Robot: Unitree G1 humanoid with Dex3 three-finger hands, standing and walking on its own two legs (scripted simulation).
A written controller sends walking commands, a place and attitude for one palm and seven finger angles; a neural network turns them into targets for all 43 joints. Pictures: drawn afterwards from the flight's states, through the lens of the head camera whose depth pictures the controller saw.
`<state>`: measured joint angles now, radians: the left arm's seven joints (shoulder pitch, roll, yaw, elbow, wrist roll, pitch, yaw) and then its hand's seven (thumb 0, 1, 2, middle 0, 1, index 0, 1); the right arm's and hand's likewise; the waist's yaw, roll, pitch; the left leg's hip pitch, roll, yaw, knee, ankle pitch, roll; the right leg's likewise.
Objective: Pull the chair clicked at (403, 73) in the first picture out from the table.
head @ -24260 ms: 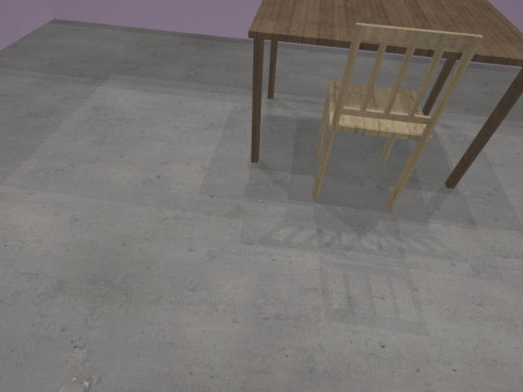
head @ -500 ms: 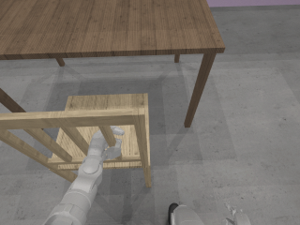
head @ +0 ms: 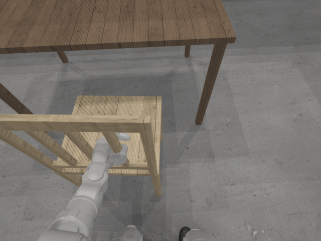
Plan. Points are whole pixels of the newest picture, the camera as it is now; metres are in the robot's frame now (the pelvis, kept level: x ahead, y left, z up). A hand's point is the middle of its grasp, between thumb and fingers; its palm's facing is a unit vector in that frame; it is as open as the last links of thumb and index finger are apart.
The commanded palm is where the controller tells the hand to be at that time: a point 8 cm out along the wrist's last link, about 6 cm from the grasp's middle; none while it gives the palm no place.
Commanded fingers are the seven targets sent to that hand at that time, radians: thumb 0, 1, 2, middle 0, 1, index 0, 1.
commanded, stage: step backward, pulling the chair out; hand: left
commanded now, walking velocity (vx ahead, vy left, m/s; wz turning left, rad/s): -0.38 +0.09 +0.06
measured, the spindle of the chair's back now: (87, 149) +0.36 +0.23 -0.08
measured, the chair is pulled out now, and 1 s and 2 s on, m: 0.24 0.46 0.59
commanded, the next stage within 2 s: stop walking, hand still on the chair in 1.18 s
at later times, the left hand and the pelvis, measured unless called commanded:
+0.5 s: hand (123, 194) +0.23 +0.10 -0.06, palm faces -0.02 -0.99 -0.17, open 5.4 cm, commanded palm +0.21 +0.16 -0.06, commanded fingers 0.00 0.90 0.90 -0.50 -1.45 -0.50 -1.45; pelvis -0.09 -0.02 +0.00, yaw +0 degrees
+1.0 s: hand out of the picture +0.11 +0.09 -0.06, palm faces -0.06 -0.99 -0.16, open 5.3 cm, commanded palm +0.09 +0.15 -0.06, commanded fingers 0.00 0.90 0.90 -0.50 -1.45 -0.50 -1.45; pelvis -0.21 -0.01 +0.00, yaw +2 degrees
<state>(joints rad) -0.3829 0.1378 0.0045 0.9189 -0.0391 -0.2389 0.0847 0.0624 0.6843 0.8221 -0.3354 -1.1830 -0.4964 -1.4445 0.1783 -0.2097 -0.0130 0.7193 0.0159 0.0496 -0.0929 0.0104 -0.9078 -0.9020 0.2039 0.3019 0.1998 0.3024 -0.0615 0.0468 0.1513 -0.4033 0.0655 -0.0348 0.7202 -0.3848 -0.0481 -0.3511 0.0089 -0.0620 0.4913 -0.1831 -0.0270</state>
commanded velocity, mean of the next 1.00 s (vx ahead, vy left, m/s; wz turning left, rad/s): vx -0.38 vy -0.06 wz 0.07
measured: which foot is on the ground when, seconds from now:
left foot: down 0.00-0.42, up 0.44-0.64, down 0.66-0.88, up 0.90-1.00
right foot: down 0.00-0.18, up 0.20-0.32, down 0.34-0.72, up 0.74-0.84, down 0.86-1.00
